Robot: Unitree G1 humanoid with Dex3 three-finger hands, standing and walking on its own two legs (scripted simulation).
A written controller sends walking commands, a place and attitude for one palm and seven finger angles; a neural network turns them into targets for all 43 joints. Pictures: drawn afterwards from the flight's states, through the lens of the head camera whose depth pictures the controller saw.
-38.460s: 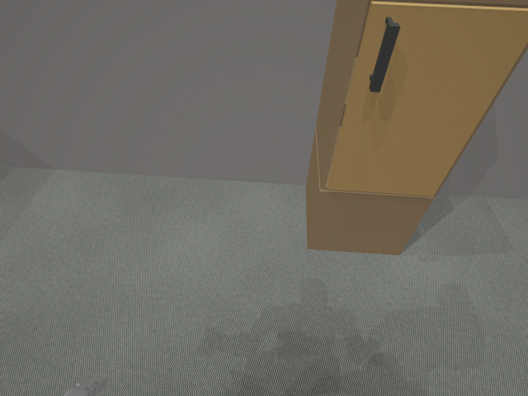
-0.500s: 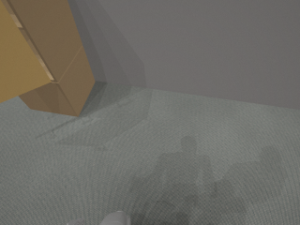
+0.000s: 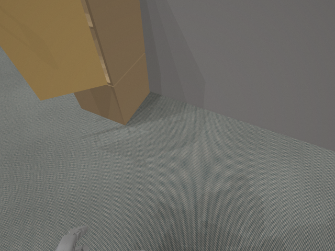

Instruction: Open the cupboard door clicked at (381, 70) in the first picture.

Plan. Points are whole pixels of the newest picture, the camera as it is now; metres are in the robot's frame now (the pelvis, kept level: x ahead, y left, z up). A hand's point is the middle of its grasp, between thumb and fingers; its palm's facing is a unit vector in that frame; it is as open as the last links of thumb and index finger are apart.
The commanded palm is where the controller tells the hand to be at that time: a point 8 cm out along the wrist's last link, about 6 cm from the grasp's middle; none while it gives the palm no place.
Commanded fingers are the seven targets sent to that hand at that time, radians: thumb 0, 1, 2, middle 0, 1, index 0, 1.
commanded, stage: turn to face it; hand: left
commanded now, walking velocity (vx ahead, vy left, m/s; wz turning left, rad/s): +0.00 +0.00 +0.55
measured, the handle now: out of the picture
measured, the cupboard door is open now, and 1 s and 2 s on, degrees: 45 45 45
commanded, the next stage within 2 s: take the last steps up to it in 0.34 s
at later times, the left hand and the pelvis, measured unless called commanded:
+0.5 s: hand out of the picture -0.05 +0.23 -0.18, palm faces +0.31 -0.92 -0.23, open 7.4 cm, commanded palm none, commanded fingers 0.00 0.90 0.90 -0.20 -0.30 -0.20 -0.30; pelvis -0.01 +0.02 +0.00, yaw +15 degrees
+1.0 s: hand out of the picture -0.01 +0.20 -0.14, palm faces +0.40 -0.89 -0.20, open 7.3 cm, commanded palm none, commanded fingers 0.00 0.90 0.90 -0.20 -0.30 -0.20 -0.30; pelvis +0.05 +0.04 +0.02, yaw +21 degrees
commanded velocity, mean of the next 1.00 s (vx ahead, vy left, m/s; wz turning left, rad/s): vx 0.17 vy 0.07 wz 0.24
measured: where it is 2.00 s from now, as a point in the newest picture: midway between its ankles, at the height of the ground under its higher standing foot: (130, 215)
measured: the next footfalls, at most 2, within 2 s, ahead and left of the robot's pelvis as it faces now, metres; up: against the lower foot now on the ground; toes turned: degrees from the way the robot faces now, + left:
left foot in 0.40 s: +0.01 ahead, +0.13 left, +0.00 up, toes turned +18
right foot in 0.80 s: +0.09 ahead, -0.08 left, +0.00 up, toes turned +12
